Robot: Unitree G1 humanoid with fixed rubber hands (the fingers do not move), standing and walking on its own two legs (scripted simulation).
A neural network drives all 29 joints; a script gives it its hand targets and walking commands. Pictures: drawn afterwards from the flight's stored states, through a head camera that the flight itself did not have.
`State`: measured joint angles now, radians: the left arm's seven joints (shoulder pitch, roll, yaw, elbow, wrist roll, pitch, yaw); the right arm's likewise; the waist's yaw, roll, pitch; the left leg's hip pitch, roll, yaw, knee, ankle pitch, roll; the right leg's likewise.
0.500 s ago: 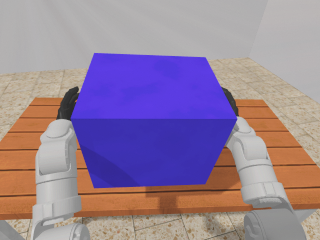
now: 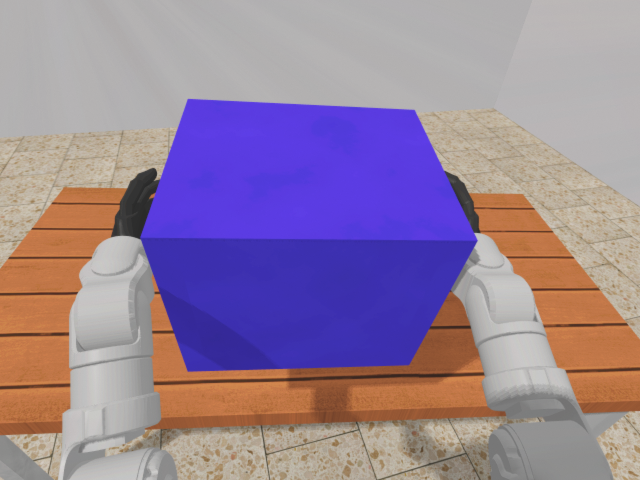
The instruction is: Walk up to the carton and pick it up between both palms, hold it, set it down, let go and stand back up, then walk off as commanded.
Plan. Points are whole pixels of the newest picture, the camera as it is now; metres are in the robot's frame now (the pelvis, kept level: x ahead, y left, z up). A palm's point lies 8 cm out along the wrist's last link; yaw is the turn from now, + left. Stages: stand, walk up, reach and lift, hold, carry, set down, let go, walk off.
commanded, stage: hold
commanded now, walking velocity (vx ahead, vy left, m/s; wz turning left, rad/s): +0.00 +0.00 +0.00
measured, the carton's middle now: (303, 238) +0.38 +0.00 +0.15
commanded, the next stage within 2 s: set down in 1.24 s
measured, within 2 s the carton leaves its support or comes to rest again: neither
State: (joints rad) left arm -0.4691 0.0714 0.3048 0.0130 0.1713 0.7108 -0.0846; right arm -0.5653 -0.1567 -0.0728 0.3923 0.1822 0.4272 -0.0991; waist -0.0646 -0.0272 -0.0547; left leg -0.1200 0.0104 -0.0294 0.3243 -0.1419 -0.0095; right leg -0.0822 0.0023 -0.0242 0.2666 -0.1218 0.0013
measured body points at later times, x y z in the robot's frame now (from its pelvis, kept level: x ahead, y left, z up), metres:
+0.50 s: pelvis +0.00 +0.00 +0.00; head -0.05 +0.01 +0.45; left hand +0.36 +0.20 +0.18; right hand +0.37 -0.19 +0.17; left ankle +0.03 +0.12 -0.75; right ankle +0.02 -0.12 -0.75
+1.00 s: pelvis +0.01 +0.00 +0.00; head -0.04 +0.02 +0.45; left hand +0.36 +0.20 +0.18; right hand +0.37 -0.18 +0.17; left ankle +0.03 +0.12 -0.75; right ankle +0.02 -0.12 -0.75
